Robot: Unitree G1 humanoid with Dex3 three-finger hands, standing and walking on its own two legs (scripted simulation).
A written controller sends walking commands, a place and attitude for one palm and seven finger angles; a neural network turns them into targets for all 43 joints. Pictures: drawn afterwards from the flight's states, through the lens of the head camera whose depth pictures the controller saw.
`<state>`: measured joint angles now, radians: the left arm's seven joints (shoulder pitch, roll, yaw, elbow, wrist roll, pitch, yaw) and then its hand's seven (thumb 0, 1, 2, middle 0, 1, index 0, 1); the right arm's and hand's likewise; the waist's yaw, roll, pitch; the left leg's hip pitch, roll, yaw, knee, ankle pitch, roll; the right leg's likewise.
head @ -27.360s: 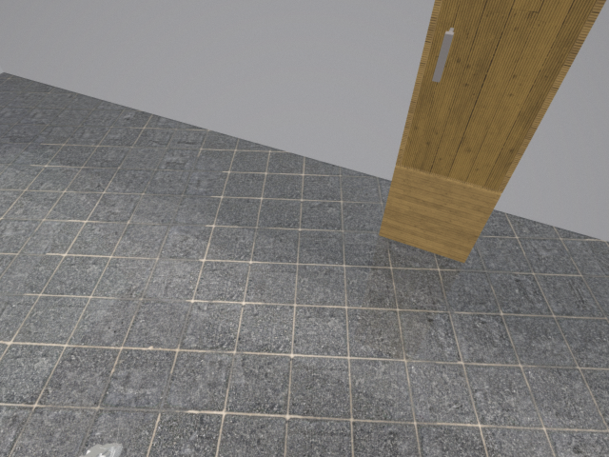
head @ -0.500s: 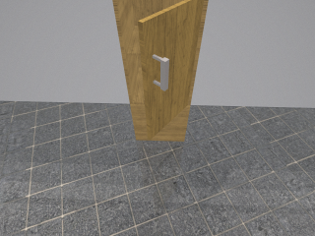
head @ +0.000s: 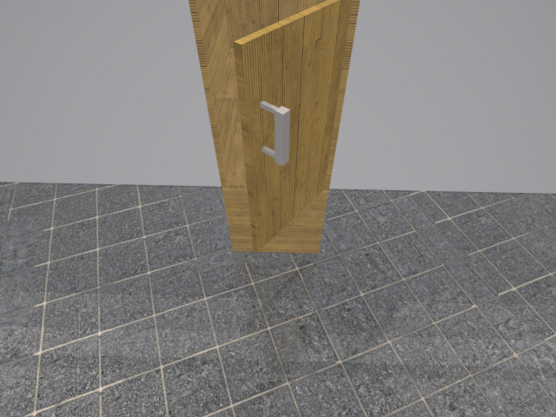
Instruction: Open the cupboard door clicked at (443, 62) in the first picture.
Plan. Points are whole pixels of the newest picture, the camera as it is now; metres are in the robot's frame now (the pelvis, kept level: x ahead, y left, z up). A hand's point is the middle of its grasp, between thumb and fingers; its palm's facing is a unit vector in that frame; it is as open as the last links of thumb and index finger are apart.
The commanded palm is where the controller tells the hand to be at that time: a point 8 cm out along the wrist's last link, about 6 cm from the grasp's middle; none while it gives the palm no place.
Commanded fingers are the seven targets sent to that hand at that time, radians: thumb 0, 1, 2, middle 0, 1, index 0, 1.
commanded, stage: look to check the result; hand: left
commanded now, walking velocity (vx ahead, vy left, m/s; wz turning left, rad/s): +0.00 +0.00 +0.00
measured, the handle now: (274, 133) +0.62 +0.04 +0.06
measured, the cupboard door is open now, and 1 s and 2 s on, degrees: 51 51 51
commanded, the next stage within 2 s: walk to a spot facing it in 0.46 s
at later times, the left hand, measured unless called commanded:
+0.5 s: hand out of the picture +0.01 +0.15 -0.17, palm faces +0.04 -0.98 -0.18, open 7.4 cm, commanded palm none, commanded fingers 0.00 0.90 0.90 -0.20 -0.30 -0.20 -0.30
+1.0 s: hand out of the picture +0.09 +0.18 -0.17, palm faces -0.10 -0.96 -0.25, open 7.4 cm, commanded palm none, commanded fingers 0.00 0.90 0.90 -0.20 -0.30 -0.20 -0.30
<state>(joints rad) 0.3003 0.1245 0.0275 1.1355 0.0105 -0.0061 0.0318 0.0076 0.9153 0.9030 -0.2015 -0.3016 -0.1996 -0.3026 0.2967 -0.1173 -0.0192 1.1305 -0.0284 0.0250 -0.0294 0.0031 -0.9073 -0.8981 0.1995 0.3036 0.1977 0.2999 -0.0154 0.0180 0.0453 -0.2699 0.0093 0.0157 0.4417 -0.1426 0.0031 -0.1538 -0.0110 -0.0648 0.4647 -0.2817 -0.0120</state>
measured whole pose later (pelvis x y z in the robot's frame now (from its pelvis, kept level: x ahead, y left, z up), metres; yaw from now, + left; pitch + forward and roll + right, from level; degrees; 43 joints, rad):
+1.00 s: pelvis +0.02 -0.02 -0.01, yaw -11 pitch +0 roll +1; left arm 0.21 0.20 0.10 1.03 0.02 0.06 -0.01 0.01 0.91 0.90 -0.20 -0.30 -0.20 -0.30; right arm 0.20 -0.18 -0.06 1.01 -0.04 0.02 -0.05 0.00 -0.91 -0.90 0.20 0.30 0.20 0.30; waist 0.01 0.01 0.10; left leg -0.27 0.11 0.17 0.54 -0.25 -0.02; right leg -0.35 0.02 -0.02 0.88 -0.50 -0.02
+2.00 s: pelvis +0.02 -0.06 -0.01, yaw -46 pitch +0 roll +0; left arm 0.17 0.22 0.07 0.91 0.03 0.02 0.00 0.00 0.91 0.90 -0.20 -0.30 -0.20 -0.30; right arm 0.23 -0.26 -0.07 0.93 -0.02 0.07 -0.01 0.01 -0.91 -0.90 0.20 0.30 0.20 0.30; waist -0.02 0.01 0.11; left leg -0.45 0.09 0.06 1.01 -0.45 -0.07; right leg -0.27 0.02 0.02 0.56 -0.28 -0.02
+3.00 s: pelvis +0.14 -0.38 +0.00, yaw -74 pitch +0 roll -1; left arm 0.31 0.18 0.06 1.07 0.02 -0.08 0.00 -0.01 0.93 0.90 -0.20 -0.30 -0.20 -0.30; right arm 0.11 -0.17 -0.06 0.96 -0.03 -0.01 0.02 0.00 -0.91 -0.90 0.20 0.30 0.20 0.30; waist 0.02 0.02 0.05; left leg -0.54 0.12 0.07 0.76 -0.21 -0.04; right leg -0.05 0.07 -0.06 0.34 -0.29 -0.08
